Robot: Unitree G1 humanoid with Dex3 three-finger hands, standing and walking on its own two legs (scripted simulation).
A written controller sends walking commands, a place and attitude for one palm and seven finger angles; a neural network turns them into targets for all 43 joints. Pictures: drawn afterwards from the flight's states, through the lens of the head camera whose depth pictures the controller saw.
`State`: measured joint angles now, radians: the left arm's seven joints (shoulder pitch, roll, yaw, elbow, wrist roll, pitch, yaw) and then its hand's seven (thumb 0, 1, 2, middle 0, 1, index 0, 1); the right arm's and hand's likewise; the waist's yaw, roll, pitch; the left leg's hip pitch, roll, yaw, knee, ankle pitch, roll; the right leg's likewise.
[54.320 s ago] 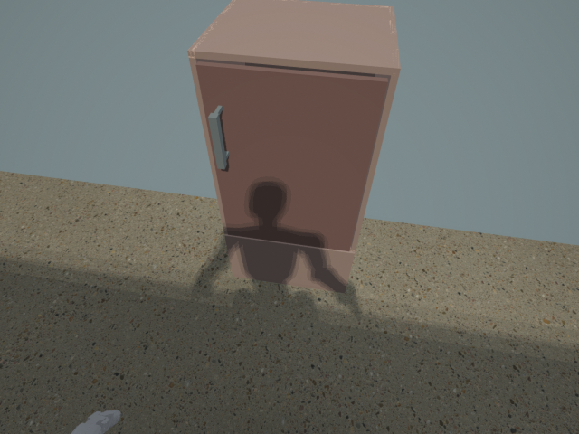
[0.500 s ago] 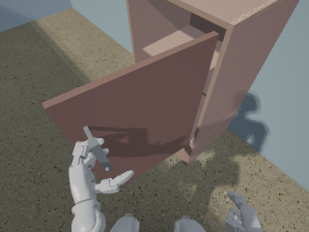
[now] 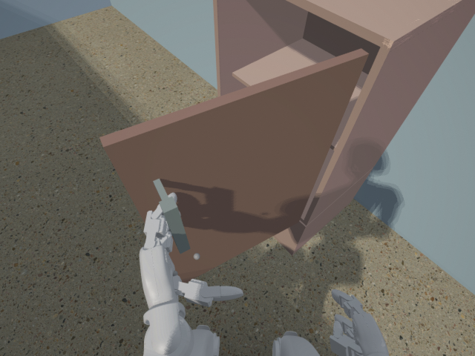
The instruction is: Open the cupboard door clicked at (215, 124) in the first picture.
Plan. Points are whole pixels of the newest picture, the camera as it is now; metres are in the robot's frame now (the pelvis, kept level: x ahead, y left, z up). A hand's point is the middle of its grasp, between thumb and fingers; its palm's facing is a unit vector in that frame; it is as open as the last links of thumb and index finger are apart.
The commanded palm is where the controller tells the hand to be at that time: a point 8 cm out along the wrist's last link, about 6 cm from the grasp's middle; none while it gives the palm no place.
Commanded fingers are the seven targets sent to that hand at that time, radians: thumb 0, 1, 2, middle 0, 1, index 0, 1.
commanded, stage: slide the hand sideways off the handle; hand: left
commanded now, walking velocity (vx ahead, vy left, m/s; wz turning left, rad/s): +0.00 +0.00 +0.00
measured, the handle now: (172, 218) +0.33 +0.13 +0.05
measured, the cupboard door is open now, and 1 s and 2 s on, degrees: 79 83 83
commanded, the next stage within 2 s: draw the hand back to the body in 1.16 s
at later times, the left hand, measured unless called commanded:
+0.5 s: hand (181, 293) +0.21 +0.10 +0.04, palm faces -0.09 -1.00 -0.01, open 16.3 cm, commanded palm +0.19 +0.16 +0.04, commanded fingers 0.00 -0.50 0.30 -0.15 -0.30 -0.15 -0.30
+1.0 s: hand (145, 308) +0.19 +0.14 +0.04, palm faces -0.05 -1.00 -0.06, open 16.0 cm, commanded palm +0.15 +0.21 +0.04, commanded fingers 0.00 -0.50 0.30 -0.15 -0.30 -0.15 -0.30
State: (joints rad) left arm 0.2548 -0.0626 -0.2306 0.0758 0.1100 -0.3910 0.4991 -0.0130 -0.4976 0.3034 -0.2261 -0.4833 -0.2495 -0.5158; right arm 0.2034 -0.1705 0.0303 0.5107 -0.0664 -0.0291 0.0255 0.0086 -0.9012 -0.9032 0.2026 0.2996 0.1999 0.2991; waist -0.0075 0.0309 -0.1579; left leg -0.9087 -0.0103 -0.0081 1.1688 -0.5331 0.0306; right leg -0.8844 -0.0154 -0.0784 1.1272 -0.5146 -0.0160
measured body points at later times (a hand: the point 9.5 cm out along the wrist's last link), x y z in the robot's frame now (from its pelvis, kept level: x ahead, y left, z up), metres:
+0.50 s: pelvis +0.00 +0.01 -0.02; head +0.07 +0.02 +0.43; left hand +0.21 +0.15 +0.04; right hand +0.20 -0.21 -0.08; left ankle +0.02 +0.10 -0.65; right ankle +0.02 -0.12 -0.65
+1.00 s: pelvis +0.00 -0.02 -0.02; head +0.07 -0.01 +0.43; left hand +0.19 +0.20 +0.04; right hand +0.19 -0.25 -0.09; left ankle +0.02 +0.10 -0.65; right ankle +0.02 -0.12 -0.65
